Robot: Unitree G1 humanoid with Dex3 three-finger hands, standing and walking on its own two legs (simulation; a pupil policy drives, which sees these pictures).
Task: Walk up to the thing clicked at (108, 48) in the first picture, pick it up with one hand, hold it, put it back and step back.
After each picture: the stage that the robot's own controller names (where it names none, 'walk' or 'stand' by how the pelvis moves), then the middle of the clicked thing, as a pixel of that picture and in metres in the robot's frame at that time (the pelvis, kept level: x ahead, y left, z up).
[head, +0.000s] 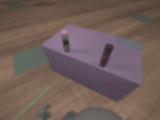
stand; (105, 56) +0.58 -0.12 -0.04
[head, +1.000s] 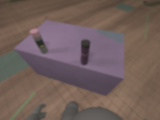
rise first; (84, 53) +0.52 +0.09 -0.01
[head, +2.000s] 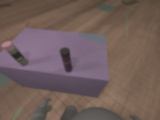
stand; (67, 61) +0.44 +0.21 -0.02
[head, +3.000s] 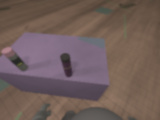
stand; (67, 66) +0.41 +0.20 -0.04
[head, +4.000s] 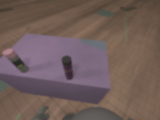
stand; (68, 69) +0.40 +0.19 -0.04
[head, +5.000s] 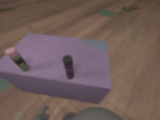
stand; (69, 68) +0.40 +0.18 -0.04
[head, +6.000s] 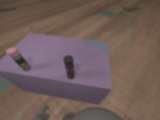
stand; (69, 68) +0.40 +0.18 -0.04
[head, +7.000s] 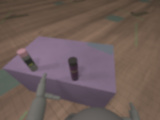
rise first; (74, 70) +0.40 +0.17 -0.04
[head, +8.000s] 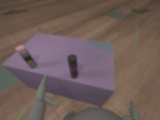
go down; (73, 67) +0.41 +0.17 -0.04
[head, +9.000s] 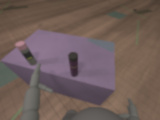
go down; (73, 65) +0.43 +0.16 -0.03
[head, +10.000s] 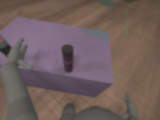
go down; (68, 60) +0.42 +0.16 +0.02
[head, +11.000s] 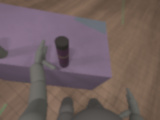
close in; (63, 54) +0.42 +0.16 +0.05
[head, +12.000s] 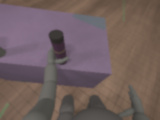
close; (59, 50) +0.45 +0.17 +0.07
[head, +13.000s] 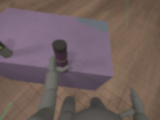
lift; (61, 59) +0.39 +0.17 +0.06
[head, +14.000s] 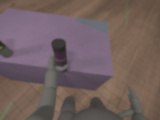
lift; (61, 58) +0.40 +0.18 +0.06
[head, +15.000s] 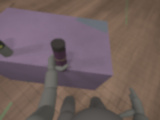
lift; (60, 58) +0.40 +0.18 +0.06
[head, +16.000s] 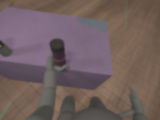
lift; (59, 58) +0.39 +0.18 +0.06
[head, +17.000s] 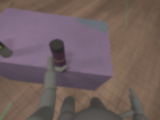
lift; (59, 58) +0.39 +0.18 +0.06
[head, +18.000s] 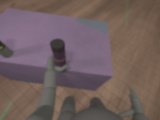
lift; (60, 58) +0.40 +0.18 +0.06
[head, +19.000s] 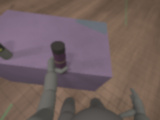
lift; (60, 60) +0.39 +0.18 +0.05
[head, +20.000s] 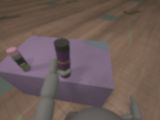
hold; (64, 61) +0.32 +0.16 +0.18
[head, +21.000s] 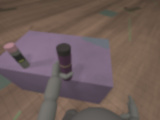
hold; (65, 64) +0.32 +0.16 +0.13
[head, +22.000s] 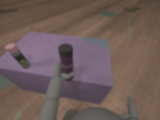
crouch; (67, 65) +0.32 +0.15 +0.13
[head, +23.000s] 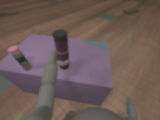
crouch; (62, 52) +0.38 +0.18 +0.19
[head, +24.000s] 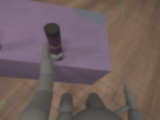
lower; (55, 45) +0.47 +0.19 +0.07
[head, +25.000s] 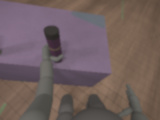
lower; (55, 47) +0.46 +0.19 +0.07
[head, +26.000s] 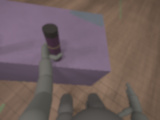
lower; (54, 46) +0.46 +0.19 +0.08
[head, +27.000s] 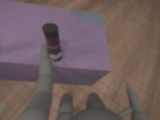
lower; (54, 45) +0.47 +0.19 +0.08
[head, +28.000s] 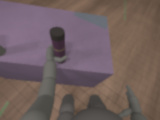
draw back; (59, 48) +0.45 +0.18 +0.07
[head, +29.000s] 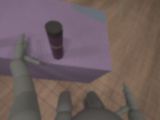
rise; (56, 44) +0.45 +0.18 +0.08
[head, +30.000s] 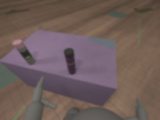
sink last; (70, 62) +0.43 +0.19 +0.02
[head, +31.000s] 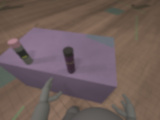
stand; (70, 61) +0.43 +0.19 +0.02
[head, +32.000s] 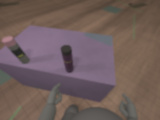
stand; (68, 60) +0.43 +0.19 +0.03
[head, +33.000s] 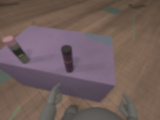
stand; (68, 60) +0.43 +0.19 +0.03
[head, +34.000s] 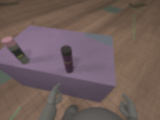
stand; (68, 61) +0.42 +0.19 +0.03
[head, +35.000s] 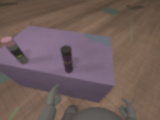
stand; (67, 61) +0.43 +0.19 +0.02
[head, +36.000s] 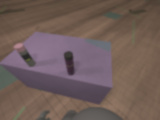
stand; (69, 64) +0.44 +0.19 -0.04
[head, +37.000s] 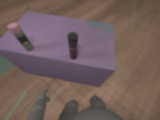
walk; (73, 47) +0.53 +0.15 -0.01
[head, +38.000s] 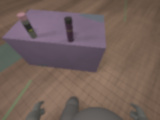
walk; (69, 30) +0.76 +0.27 -0.01
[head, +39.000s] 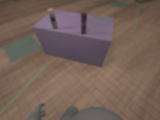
stand; (83, 24) +1.04 +0.16 -0.02
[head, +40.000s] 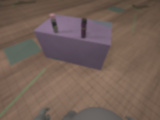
stand; (83, 29) +1.04 +0.16 -0.04
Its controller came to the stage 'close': yes
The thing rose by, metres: 0.20
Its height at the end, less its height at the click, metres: +0.00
